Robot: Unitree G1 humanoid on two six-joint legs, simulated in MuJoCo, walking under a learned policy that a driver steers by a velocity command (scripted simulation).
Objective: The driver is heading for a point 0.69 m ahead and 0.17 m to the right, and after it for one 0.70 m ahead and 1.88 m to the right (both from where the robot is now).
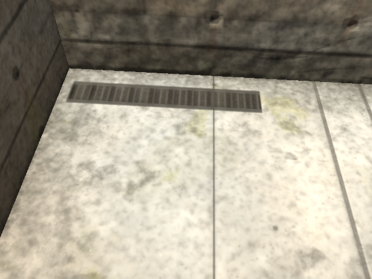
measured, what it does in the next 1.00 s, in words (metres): walks ahead, turning right: right foot, then left foot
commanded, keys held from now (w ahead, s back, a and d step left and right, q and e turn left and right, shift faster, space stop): w+e+shift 0.02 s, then e+shift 0.94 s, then shift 0.04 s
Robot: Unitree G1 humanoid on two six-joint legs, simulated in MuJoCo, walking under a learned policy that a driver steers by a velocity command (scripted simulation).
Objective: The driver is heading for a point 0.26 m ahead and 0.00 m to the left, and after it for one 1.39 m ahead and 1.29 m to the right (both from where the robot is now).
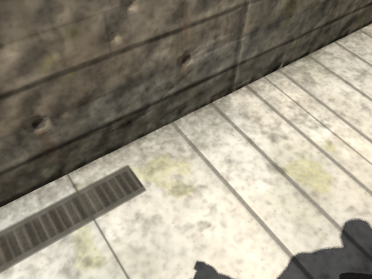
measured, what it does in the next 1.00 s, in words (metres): steps on the spot, turning right: right foot, then left foot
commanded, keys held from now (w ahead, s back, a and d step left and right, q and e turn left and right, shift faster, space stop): shift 0.12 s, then e+shift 0.88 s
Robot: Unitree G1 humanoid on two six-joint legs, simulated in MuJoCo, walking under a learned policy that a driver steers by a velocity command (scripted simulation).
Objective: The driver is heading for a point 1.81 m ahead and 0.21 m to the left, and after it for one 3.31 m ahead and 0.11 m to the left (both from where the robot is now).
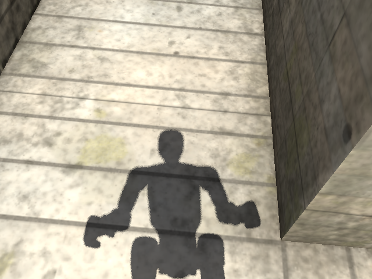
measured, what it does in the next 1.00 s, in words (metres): walks ahead, turning left: right foot, then left foot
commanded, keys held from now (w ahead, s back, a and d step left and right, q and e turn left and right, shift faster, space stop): e+shift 0.08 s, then q+shift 0.74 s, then e+shift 0.18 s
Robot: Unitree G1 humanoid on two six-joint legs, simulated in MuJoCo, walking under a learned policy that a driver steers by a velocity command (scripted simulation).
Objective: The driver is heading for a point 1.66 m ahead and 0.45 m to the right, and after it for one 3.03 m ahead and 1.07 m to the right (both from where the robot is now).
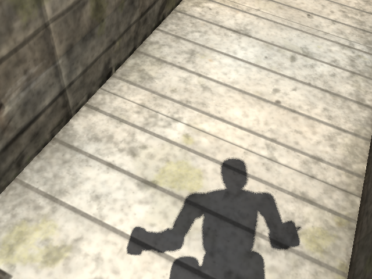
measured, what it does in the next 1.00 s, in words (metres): walks ahead, turning right: right foot, then left foot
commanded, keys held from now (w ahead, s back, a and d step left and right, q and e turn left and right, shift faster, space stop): e+shift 0.02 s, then w+e+shift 0.50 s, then w+q+shift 0.48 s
